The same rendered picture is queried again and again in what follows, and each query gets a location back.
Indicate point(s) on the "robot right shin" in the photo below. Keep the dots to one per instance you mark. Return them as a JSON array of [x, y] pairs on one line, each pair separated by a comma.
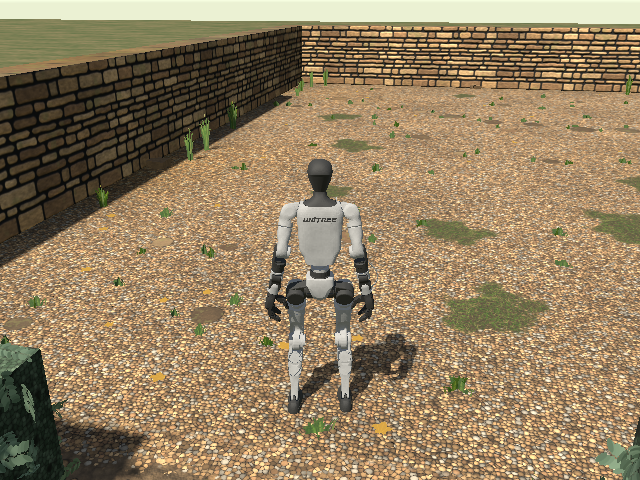
[[344, 357]]

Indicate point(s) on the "robot left hand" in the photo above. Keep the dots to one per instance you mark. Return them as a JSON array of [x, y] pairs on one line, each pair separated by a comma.
[[270, 306]]

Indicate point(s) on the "robot left forearm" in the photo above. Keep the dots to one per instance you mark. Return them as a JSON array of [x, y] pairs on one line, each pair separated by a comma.
[[276, 274]]

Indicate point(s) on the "robot shin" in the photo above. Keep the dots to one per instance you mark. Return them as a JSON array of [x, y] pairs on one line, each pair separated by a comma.
[[344, 357], [295, 358]]

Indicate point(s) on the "robot left upper arm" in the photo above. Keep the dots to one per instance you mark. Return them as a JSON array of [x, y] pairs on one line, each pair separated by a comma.
[[288, 212]]

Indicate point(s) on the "robot left shin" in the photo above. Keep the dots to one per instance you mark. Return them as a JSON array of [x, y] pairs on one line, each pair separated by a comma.
[[295, 358]]

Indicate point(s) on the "robot right forearm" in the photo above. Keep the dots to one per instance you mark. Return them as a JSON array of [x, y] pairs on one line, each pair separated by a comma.
[[362, 272]]

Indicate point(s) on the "robot right upper arm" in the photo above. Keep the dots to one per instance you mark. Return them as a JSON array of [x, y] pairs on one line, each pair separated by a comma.
[[351, 212]]

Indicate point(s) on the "robot right hand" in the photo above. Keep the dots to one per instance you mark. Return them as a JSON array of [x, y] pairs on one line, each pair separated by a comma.
[[368, 307]]

